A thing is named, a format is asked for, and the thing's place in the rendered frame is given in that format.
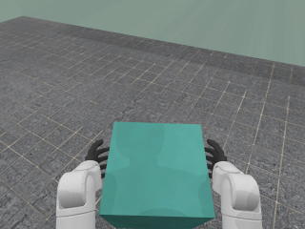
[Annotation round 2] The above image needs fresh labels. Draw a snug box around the robot right forearm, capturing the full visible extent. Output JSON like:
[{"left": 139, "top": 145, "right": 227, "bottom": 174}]
[{"left": 212, "top": 161, "right": 263, "bottom": 229}]

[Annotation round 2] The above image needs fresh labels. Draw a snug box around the carton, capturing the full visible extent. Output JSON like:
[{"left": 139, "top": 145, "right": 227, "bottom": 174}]
[{"left": 98, "top": 121, "right": 215, "bottom": 229}]

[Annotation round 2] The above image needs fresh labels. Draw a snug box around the robot right hand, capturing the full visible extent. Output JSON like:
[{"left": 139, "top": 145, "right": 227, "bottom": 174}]
[{"left": 204, "top": 139, "right": 227, "bottom": 178}]

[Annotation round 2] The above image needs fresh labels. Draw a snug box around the robot left hand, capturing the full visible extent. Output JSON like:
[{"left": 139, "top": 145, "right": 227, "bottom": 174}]
[{"left": 85, "top": 139, "right": 110, "bottom": 178}]

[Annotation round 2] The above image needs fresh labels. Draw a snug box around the robot left forearm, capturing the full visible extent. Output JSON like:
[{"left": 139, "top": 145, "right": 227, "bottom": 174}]
[{"left": 55, "top": 160, "right": 102, "bottom": 229}]

